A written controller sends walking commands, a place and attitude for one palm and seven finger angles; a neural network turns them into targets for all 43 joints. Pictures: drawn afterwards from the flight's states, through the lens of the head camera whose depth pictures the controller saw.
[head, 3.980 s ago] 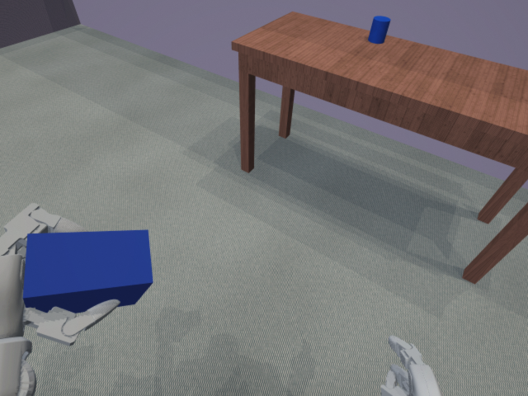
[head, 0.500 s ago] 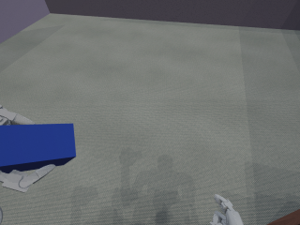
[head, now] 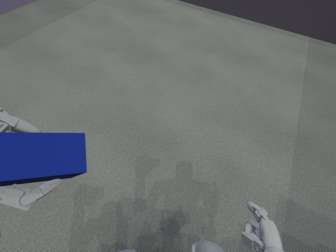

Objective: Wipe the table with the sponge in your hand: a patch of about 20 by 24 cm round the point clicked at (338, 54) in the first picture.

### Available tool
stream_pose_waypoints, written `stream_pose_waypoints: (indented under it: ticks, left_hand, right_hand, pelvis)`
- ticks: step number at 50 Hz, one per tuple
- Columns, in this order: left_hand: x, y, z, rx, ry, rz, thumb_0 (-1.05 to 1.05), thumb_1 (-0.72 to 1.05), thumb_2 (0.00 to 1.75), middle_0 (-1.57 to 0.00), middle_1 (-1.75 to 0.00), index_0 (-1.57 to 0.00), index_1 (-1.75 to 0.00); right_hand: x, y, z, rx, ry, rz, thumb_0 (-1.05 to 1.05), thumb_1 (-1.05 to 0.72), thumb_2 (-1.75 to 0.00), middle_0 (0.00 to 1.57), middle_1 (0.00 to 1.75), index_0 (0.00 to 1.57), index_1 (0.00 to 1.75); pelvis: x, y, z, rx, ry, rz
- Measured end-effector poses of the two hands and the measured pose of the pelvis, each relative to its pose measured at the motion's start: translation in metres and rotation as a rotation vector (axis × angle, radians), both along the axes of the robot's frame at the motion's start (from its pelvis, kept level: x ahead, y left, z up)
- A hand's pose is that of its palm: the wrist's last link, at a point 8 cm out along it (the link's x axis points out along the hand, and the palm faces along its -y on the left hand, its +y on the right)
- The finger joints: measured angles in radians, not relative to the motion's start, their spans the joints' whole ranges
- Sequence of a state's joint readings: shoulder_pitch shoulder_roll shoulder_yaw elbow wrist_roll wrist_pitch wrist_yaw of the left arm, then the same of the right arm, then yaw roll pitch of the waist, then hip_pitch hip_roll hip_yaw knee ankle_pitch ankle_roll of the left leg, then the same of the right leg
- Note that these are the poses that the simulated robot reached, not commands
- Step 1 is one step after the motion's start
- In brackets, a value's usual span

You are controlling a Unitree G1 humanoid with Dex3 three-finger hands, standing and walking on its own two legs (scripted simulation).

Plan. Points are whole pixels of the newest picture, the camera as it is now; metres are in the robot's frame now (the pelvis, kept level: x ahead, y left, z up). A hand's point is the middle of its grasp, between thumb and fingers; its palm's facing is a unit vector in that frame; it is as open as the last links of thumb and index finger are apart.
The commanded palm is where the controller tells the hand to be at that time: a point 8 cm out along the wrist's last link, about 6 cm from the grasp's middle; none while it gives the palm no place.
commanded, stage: walk to a spot facing it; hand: left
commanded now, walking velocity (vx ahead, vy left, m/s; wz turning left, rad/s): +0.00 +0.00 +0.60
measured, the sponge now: (52, 159) +0.24 +0.21 +0.16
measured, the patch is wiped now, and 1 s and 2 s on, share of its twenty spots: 0.00 0.00 0.00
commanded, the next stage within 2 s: turn to face it in 1.66 s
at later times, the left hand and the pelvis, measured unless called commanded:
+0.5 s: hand out of the picture +0.08 +0.20 +0.17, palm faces +0.60 -0.68 -0.42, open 10.6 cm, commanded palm +0.01 +0.24 +0.19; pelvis -0.05 -0.08 +0.02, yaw +19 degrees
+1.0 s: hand out of the picture +0.01 +0.27 +0.19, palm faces +0.79 -0.49 -0.38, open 10.6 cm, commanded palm -0.07 +0.28 +0.19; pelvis -0.04 -0.04 +0.01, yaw +33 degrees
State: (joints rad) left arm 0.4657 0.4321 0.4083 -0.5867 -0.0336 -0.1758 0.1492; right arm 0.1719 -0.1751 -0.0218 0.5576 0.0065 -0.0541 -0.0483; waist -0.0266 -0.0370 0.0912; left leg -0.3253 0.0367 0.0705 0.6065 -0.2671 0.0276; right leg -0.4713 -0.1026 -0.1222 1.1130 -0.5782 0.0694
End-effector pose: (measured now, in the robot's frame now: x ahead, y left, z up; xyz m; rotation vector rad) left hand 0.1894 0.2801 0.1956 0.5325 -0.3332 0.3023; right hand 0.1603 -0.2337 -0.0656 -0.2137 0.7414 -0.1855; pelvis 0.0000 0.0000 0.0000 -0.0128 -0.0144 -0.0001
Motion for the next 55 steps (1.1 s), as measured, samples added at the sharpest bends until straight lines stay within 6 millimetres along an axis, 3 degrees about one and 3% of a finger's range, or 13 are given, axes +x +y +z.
stream_pose_waypoints:
  ticks: [5,10,13,17,23,27,31,36,42,45,50,55]
  left_hand:
    - [-0.041,-0.007,0.006,-0.025,0.034,0.037,-0.01,-0.53,1.01,-0.66,-1.38,-0.67,-1.38]
    - [-0.087,-0.020,0.025,0.024,0.012,0.106,-0.01,-0.53,1.01,-0.66,-1.38,-0.67,-1.38]
    - [-0.109,-0.023,0.026,0.046,0.014,0.206,-0.01,-0.53,1.01,-0.66,-1.38,-0.67,-1.38]
    - [-0.132,-0.029,0.010,-0.009,0.038,0.338,-0.01,-0.53,1.01,-0.66,-1.38,-0.67,-1.38]
    - [-0.155,-0.048,-0.011,-0.130,0.125,0.402,-0.01,-0.53,1.02,-0.66,-1.38,-0.67,-1.38]
    - [-0.167,-0.055,-0.004,-0.093,0.138,0.395,-0.01,-0.53,1.02,-0.66,-1.38,-0.66,-1.38]
    - [-0.184,-0.047,0.015,-0.022,0.101,0.427,-0.01,-0.53,1.02,-0.66,-1.38,-0.66,-1.38]
    - [-0.212,-0.024,0.026,0.007,0.022,0.518,-0.01,-0.53,1.02,-0.66,-1.38,-0.66,-1.38]
    - [-0.235,0.008,-0.007,-0.066,-0.070,0.592,-0.01,-0.53,1.02,-0.66,-1.39,-0.66,-1.38]
    - [-0.233,0.016,-0.016,-0.081,-0.054,0.597,-0.01,-0.53,1.02,-0.66,-1.39,-0.66,-1.38]
    - [-0.238,0.006,0.009,-0.036,-0.066,0.584,-0.01,-0.53,1.02,-0.66,-1.39,-0.66,-1.38]
    - [-0.241,-0.005,0.037,0.059,-0.069,0.624,-0.01,-0.54,1.02,-0.66,-1.39,-0.66,-1.38]
  right_hand:
    - [-0.006,0.035,-0.002,0.089,0.023,0.133,0.02,-0.91,-0.90,0.20,0.30,0.20,0.30]
    - [-0.006,0.042,-0.010,0.128,0.021,0.238,0.02,-0.90,-0.89,0.21,0.30,0.20,0.30]
    - [-0.002,0.033,-0.019,0.143,0.010,0.276,0.02,-0.90,-0.89,0.21,0.30,0.20,0.30]
    - [0.004,0.012,-0.031,0.128,0.014,0.325,0.02,-0.90,-0.89,0.21,0.30,0.20,0.30]
    - [0.008,-0.027,-0.015,0.028,0.057,0.349,0.02,-0.90,-0.90,0.20,0.30,0.20,0.30]
    - [0.018,-0.042,-0.004,-0.038,0.050,0.363,0.02,-0.91,-0.90,0.20,0.30,0.20,0.30]
    - [0.027,-0.039,0.001,-0.073,0.044,0.387,0.02,-0.91,-0.90,0.20,0.30,0.19,0.30]
    - [0.034,-0.008,0.003,-0.080,0.041,0.451,0.02,-0.91,-0.90,0.20,0.30,0.19,0.30]
    - [0.040,0.057,-0.008,-0.048,-0.018,0.538,0.02,-0.91,-0.90,0.20,0.30,0.19,0.30]
    - [0.034,0.091,-0.008,0.027,-0.005,0.593,0.02,-0.91,-0.90,0.20,0.30,0.19,0.30]
    - [0.030,0.130,0.000,0.114,0.020,0.685,0.02,-0.90,-0.89,0.20,0.30,0.20,0.30]
    - [0.045,0.143,-0.006,0.142,0.046,0.741,0.02,-0.90,-0.89,0.21,0.30,0.20,0.30]
  pelvis:
    - [-0.011,-0.010,0.009,-0.031,0.003,0.072]
    - [-0.023,-0.026,0.009,-0.031,0.006,0.131]
    - [-0.031,-0.040,0.005,-0.017,0.004,0.154]
    - [-0.042,-0.061,-0.002,0.018,-0.003,0.218]
    - [-0.045,-0.076,0.015,0.073,-0.005,0.309]
    - [-0.050,-0.081,0.019,0.080,0.005,0.368]
    - [-0.054,-0.078,0.019,0.070,0.023,0.406]
    - [-0.056,-0.065,0.015,0.052,0.042,0.451]
    - [-0.060,-0.041,-0.009,0.041,0.010,0.500]
    - [-0.057,-0.041,-0.006,0.032,-0.012,0.542]
    - [-0.044,-0.040,0.008,0.000,-0.004,0.585]
    - [-0.023,-0.037,0.014,-0.019,0.003,0.607]
